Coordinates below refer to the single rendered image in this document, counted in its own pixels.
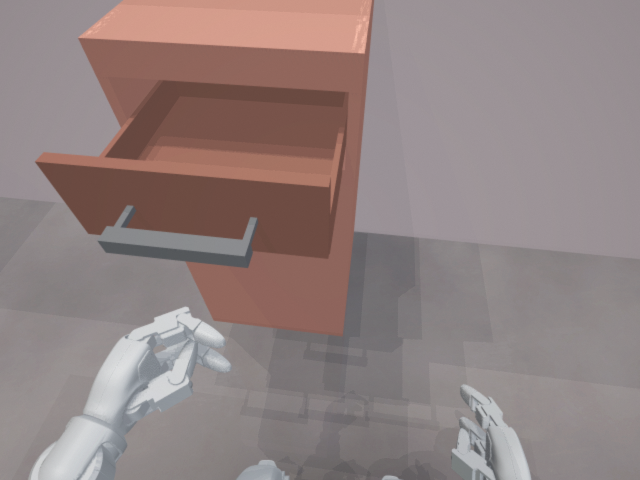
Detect handle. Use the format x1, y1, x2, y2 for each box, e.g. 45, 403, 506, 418
97, 205, 258, 268

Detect left robot hand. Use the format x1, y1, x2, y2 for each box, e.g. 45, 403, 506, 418
83, 307, 232, 435

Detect right robot hand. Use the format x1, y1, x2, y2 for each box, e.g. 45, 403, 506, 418
451, 384, 531, 480

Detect drawer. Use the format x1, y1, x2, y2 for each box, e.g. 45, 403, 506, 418
35, 80, 349, 259

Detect robot left forearm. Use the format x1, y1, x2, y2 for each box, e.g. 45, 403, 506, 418
28, 415, 127, 480

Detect cabinet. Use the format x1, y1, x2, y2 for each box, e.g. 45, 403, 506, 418
78, 0, 374, 337

